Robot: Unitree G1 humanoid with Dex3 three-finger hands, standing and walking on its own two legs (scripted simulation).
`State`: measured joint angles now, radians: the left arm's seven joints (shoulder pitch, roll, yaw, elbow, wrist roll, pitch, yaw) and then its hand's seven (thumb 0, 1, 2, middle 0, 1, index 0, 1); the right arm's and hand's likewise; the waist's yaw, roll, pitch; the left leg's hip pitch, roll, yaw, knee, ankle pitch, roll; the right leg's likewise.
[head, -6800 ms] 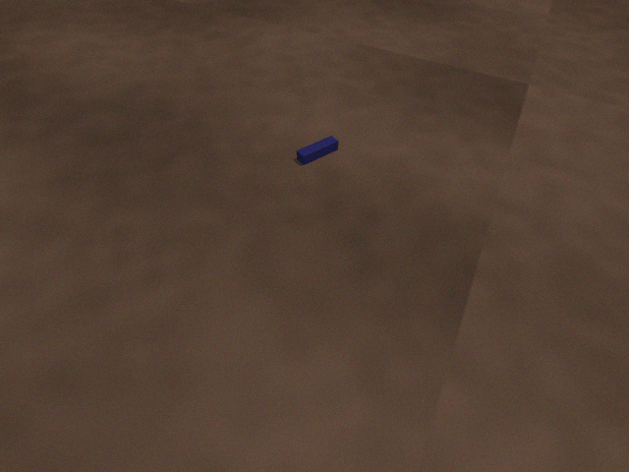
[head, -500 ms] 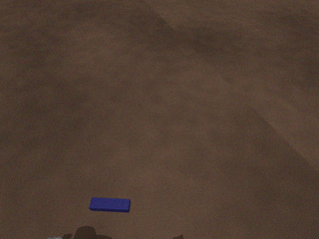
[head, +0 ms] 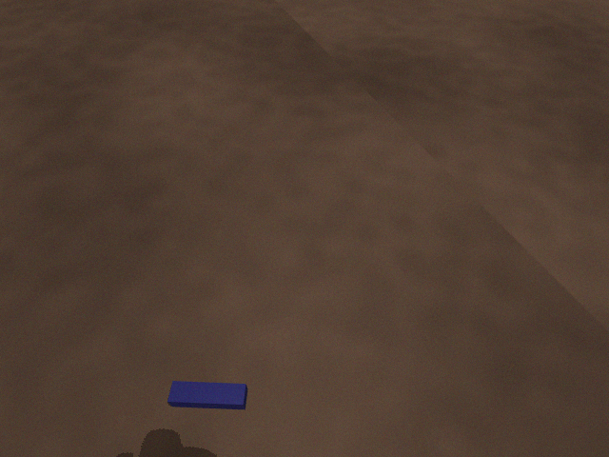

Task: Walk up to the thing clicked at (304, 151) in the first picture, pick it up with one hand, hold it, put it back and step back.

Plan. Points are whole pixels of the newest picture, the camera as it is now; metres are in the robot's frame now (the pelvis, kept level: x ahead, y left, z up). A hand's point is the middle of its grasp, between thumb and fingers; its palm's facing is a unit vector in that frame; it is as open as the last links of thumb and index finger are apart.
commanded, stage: stand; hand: left
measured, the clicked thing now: (209, 395) +0.41 +0.30 -0.75
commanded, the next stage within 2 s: none
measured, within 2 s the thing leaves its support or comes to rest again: neither
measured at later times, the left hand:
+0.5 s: hand out of the picture +0.10 +0.24 -0.16, palm faces +0.00 -0.94 -0.34, open 7.3 cm
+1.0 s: hand out of the picture +0.10 +0.25 -0.16, palm faces +0.00 -0.94 -0.35, open 7.3 cm
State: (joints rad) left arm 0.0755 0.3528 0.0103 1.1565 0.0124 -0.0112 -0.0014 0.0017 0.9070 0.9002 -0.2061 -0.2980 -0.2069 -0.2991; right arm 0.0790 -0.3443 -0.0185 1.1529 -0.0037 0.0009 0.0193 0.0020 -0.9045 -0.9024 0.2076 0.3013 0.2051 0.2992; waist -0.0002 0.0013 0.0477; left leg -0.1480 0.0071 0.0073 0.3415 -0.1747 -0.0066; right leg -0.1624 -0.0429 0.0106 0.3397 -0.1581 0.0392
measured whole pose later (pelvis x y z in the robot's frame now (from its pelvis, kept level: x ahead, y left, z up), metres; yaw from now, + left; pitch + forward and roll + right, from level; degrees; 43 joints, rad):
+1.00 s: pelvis +0.02 -0.01 +0.00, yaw +1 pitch -1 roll +0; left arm 0.09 0.35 0.01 1.14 0.01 -0.01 0.00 0.00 0.91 0.90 -0.21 -0.30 -0.21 -0.30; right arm 0.09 -0.35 -0.01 1.14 0.00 -0.01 0.01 0.00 -0.90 -0.90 0.21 0.30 0.21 0.30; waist 0.00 0.00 0.04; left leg -0.10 0.03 -0.01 0.31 -0.19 -0.02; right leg -0.10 -0.02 -0.01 0.30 -0.17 0.02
